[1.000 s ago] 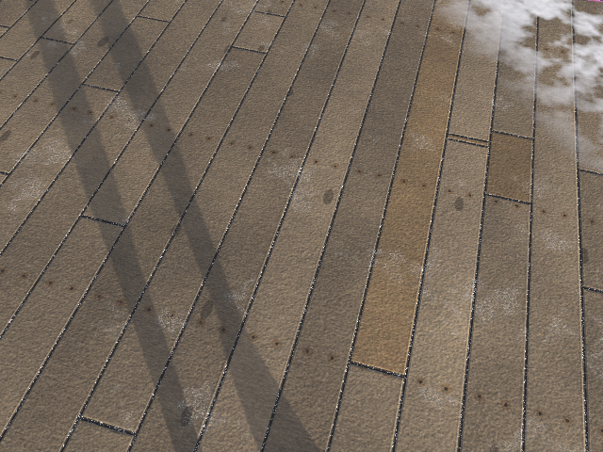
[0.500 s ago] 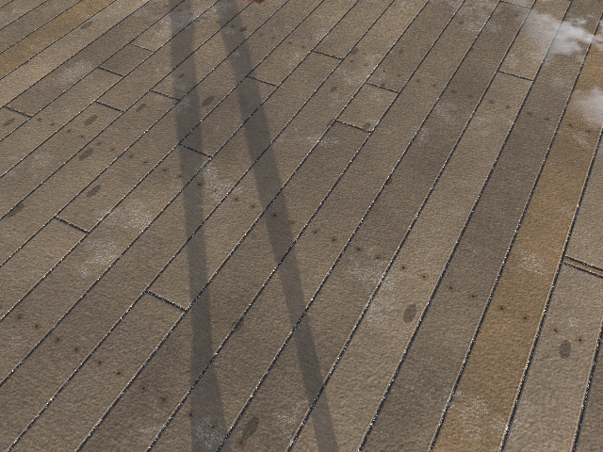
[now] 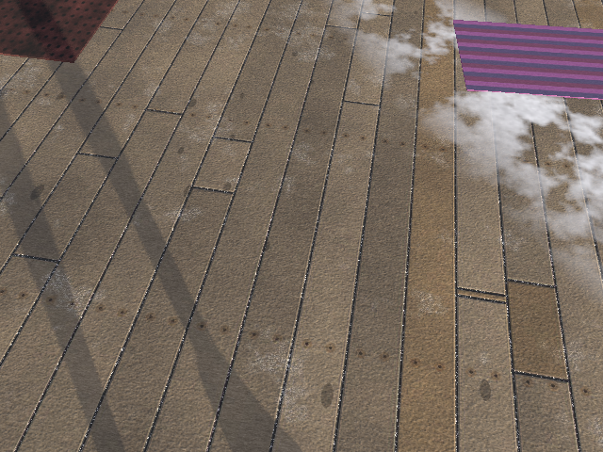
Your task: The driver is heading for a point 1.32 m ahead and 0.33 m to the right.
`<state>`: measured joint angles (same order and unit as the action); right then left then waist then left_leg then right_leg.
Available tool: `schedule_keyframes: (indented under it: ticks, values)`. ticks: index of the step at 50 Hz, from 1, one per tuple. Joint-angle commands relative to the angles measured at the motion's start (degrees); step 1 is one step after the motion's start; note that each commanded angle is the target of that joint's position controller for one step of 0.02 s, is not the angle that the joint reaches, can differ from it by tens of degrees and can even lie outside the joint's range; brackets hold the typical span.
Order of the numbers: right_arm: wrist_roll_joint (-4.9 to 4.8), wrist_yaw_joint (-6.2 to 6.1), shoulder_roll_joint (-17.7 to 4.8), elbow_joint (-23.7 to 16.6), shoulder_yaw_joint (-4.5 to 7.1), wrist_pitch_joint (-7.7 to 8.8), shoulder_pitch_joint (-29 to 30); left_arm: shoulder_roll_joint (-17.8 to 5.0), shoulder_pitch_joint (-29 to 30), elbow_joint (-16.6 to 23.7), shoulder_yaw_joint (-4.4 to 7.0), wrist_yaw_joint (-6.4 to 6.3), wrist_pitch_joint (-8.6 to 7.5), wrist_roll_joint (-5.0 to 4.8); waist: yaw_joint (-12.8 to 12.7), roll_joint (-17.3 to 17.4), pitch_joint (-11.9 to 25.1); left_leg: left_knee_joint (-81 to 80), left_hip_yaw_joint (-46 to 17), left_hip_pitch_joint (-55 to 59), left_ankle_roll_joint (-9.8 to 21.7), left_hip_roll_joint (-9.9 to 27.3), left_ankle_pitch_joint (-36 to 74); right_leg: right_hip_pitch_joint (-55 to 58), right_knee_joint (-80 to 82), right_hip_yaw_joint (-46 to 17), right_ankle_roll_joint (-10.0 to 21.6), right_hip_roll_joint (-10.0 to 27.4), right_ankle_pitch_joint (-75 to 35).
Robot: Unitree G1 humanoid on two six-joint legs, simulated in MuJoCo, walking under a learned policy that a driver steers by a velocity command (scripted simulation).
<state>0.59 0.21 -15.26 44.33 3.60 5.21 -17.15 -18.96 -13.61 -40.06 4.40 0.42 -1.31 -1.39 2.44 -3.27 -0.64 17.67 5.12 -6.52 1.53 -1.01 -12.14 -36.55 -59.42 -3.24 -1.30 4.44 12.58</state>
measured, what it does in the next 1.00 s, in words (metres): walks ahead, turning right: right foot, then left foot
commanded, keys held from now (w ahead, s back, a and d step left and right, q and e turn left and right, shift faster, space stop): w+e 0.66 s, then w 0.34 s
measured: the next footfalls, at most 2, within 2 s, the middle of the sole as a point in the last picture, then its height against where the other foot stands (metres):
right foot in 0.26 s outside the picture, level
left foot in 0.74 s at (313, 400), level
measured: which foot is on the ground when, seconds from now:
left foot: down 0.00-0.24, up 0.26-0.72, down 0.74-1.00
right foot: up 0.00-0.24, down 0.26-0.74, up 0.76-1.00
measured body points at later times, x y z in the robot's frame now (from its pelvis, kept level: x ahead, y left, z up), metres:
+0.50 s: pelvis +0.27 -0.08 +0.00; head +0.30 -0.10 +0.45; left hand +0.44 +0.16 -0.10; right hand +0.36 -0.40 -0.09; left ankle +0.41 +0.07 -0.67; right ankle +0.25 -0.15 -0.75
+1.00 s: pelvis +0.55 -0.12 +0.00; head +0.57 -0.13 +0.45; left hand +0.82 +0.02 -0.10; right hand +0.44 -0.38 -0.12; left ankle +0.58 -0.03 -0.75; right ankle +0.54 -0.30 -0.69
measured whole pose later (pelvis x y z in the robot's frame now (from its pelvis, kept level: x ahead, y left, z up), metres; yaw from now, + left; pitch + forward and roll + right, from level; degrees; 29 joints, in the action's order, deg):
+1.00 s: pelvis +0.55 -0.12 +0.00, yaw -29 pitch +1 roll +1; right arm -0.2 1.1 -15.2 47.5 2.7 5.1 -20.1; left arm -17.0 -11.2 -38.4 2.9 0.1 -2.8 -0.4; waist 3.7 -2.6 -1.2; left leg 17.5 0.6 -8.2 2.6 -2.9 -10.5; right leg -34.1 -52.3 -3.0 0.0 3.9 13.5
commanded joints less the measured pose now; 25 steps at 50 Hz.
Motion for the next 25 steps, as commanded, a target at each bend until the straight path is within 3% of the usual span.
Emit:
schedule_keyframes:
  ticks: [1, 4, 8, 10, 11, 12, 13, 14, 15, 16, 17, 18, 19, 21, 25]
  values:
    - [-0.13, -0.32, -8.39, -3.16, 2.03, 1.11, 4.13, 0.17, 2.15, 4.95, -0.61, 0.92, -0.59, 0.15, -0.92, 7.13, -1.72, -9.30, -7.06, 2.06, 8.99, 15.17, 15.10, -4.47, 7.59, -1.27, -0.25, 2.22, -8.08]
    - [-0.68, -0.58, -10.21, -1.72, 2.41, 0.66, 2.48, 0.63, 7.89, 6.84, -1.16, 2.04, -0.94, 0.21, 1.01, 6.14, -3.03, -9.32, -2.31, 2.60, 7.94, 15.08, 16.02, -1.67, 16.37, 1.52, 0.94, 1.32, -13.84]
    - [-1.84, -0.57, -12.40, 0.31, 3.10, -0.43, -0.21, -0.62, 12.88, 9.83, -0.94, 3.14, -0.75, 0.07, 1.54, 6.01, -4.27, -6.43, 0.94, 8.56, 6.21, 17.08, 21.49, -0.85, 22.19, 4.12, 3.86, -0.01, -9.83]
    - [-2.21, -0.85, -14.16, 0.51, 3.61, -1.18, -0.32, -2.41, 11.27, 10.41, -0.05, 3.30, -0.45, 0.37, -0.54, 7.67, -1.69, 0.60, 3.36, 10.81, 4.93, 17.02, 39.55, 4.94, 23.17, 7.39, 6.21, -3.38, -3.99]
    - [-2.37, -1.07, -14.97, 0.48, 3.82, -1.64, -0.24, -4.17, 6.79, 9.66, 0.96, 3.16, -0.20, 0.50, -3.45, 8.22, 1.47, 8.22, 4.72, 10.57, 4.14, 16.37, 48.42, 11.72, 23.83, 9.03, 7.72, -5.85, -2.04]
    - [-2.44, -1.33, -14.37, 0.24, 3.50, -1.91, 0.06, -6.89, -2.28, 7.34, 2.66, 2.59, 0.10, 0.30, -8.48, 7.10, 6.24, 19.97, 6.50, 5.80, 2.47, 14.52, 49.69, 25.04, 26.86, 9.35, 9.84, -8.24, -4.93]
    - [-0.95, -1.50, -11.81, -0.69, 2.36, -1.63, -1.30, -11.31, -11.71, 5.22, 4.48, 1.35, 0.82, -0.04, -12.08, 1.06, 11.72, 37.59, 6.60, -8.42, -0.02, 12.11, 31.52, 42.99, 27.51, -1.38, 13.05, -2.27, -5.67]
    - [1.03, -0.43, -3.81, -4.22, -0.42, -0.16, -7.07, -17.47, -8.74, 6.14, 4.87, 1.17, 0.18, -0.48, -4.27, -13.66, 17.80, 57.23, 0.53, -33.19, -3.26, 0.24, -21.04, 60.11, 34.02, -35.39, 24.20, 12.64, 5.67]
    - [-0.98, 0.32, -9.40, -4.34, 0.51, 1.71, -0.35, -11.78, -10.73, 7.54, 3.39, 1.39, -0.57, -0.18, -9.60, -5.93, 22.53, 61.94, -10.81, -38.51, -2.35, 0.88, -21.15, 60.93, 41.57, -43.64, 24.24, 14.55, 13.03]
    - [-2.92, 0.62, -11.58, -6.17, 1.12, 2.56, 5.08, -9.23, -8.77, 6.70, 2.48, 1.53, -1.35, 0.42, -9.74, -3.43, 13.32, 60.35, -10.34, -42.04, -1.25, 3.10, -15.22, 54.38, 42.79, -35.39, 21.27, 12.81, 8.63]
    - [-2.24, 0.20, -10.50, -6.24, 0.70, 3.01, 5.80, -8.24, -5.45, 6.78, 2.14, 1.44, -1.73, 0.38, -7.10, 1.35, 8.52, 55.58, -10.12, -39.83, -0.99, 5.39, -10.34, 45.93, 42.75, -29.04, 19.62, 10.37, 2.50]
    - [-0.76, -0.24, -10.43, -5.63, 0.89, 2.94, 5.55, -6.73, -1.84, 7.33, 1.64, 1.30, -1.76, 0.60, -4.68, 2.62, 5.42, 50.76, -10.05, -36.08, -1.53, 6.89, -7.81, 38.47, 43.14, -23.82, 18.42, 8.18, -4.60]
    - [-0.27, -0.25, -10.63, -5.37, 1.15, 2.37, 4.23, -5.74, 0.20, 8.18, 1.22, 1.06, -1.88, 1.43, -2.57, 1.03, 4.62, 48.63, -10.60, -31.96, -1.93, 7.90, -5.94, 33.36, 44.23, -21.04, 18.18, 6.75, -9.69]
    - [0.22, -0.25, -9.49, -4.98, 1.05, 1.17, 3.19, -5.53, 1.22, 7.97, 1.17, 0.69, -2.18, 1.35, -1.14, 0.79, 3.75, 44.90, -9.66, -29.04, -3.55, 7.71, -4.63, 27.98, 45.96, -18.26, 18.78, 5.58, -15.17]
    - [0.61, -0.29, -6.42, -6.88, -0.09, 0.40, 10.30, -7.29, -1.65, 5.79, 1.71, -0.66, -2.17, 0.72, -2.98, 0.78, 0.68, 30.42, -8.51, -28.42, -5.98, 5.69, 7.62, 22.23, 46.67, -12.37, 16.88, 2.03, -16.19]
Keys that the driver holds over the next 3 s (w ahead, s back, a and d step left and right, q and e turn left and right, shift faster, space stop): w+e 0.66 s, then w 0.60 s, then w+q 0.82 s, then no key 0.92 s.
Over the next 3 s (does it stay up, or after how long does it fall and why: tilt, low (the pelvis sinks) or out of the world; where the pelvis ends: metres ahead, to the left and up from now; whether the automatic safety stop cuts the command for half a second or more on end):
stays up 1.29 -0.44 -0.01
